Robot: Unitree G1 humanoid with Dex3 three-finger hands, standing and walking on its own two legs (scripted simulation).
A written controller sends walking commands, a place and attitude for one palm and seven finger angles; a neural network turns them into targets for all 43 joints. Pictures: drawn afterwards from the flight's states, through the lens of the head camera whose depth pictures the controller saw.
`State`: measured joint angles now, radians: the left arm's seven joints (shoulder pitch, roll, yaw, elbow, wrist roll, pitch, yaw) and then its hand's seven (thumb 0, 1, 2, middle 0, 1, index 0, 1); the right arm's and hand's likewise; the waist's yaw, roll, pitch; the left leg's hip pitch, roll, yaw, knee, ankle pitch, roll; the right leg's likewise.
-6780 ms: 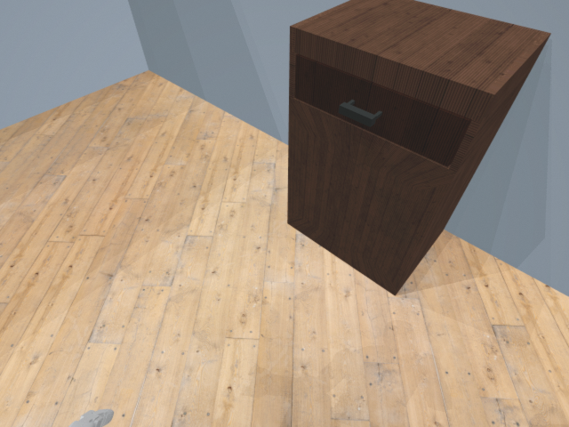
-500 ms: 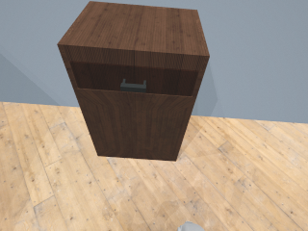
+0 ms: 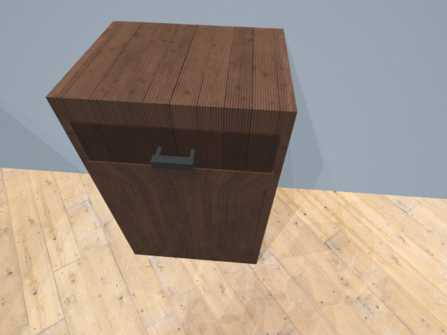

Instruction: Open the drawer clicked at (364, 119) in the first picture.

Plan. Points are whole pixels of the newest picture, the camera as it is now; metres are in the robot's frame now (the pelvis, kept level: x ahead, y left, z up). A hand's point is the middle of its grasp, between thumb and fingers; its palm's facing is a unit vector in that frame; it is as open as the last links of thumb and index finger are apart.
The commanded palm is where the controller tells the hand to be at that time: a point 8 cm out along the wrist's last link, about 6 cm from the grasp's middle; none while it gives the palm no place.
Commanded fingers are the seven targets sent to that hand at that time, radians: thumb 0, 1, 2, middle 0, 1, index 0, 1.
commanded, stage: come to a stop and stand still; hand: left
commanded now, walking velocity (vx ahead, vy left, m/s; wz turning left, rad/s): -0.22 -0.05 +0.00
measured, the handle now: (174, 157) +0.53 +0.16 -0.04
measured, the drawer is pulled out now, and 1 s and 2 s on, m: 0.00 0.00 0.00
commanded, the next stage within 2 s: look again from close up in 1.12 s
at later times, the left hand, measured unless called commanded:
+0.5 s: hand out of the picture +0.00 +0.12 -0.15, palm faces +0.04 -0.96 -0.26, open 7.3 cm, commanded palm none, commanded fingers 0.00 0.90 0.90 -0.20 -0.30 -0.20 -0.30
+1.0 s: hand out of the picture -0.09 +0.10 -0.17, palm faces +0.07 -0.98 -0.17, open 7.3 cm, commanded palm none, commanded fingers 0.00 0.90 0.90 -0.20 -0.30 -0.20 -0.30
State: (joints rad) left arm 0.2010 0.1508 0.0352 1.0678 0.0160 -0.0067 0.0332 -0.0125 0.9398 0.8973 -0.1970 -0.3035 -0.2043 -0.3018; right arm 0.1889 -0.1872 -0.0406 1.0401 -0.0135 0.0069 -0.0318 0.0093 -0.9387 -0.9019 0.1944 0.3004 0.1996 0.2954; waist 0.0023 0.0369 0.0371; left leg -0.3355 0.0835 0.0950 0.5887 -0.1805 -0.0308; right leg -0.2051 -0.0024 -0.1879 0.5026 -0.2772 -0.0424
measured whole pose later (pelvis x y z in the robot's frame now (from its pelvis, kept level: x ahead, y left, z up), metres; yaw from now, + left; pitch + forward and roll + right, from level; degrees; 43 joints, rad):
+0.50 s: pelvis -0.03 -0.06 +0.01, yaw +0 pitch -2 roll +2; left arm 0.26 0.14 0.03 1.04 0.03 0.02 0.03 0.00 0.91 0.90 -0.20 -0.30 -0.20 -0.30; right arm 0.18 -0.19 -0.06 1.04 -0.01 0.06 -0.02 0.00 -0.91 -0.90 0.20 0.30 0.20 0.30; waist 0.00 0.04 0.04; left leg -0.36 0.03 0.03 0.84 -0.43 -0.02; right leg -0.23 -0.02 -0.07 0.53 -0.28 -0.06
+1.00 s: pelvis -0.07 -0.06 +0.01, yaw +0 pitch -1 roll +0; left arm 0.30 0.13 0.02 1.14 0.01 0.02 0.03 0.00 0.92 0.90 -0.20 -0.30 -0.20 -0.30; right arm 0.37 -0.10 0.00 1.14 -0.02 0.02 -0.04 0.00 -0.91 -0.90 0.20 0.30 0.20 0.30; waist 0.00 0.00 0.00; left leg -0.17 0.05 0.03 0.41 -0.23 -0.03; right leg -0.24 0.02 -0.10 0.39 -0.14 -0.05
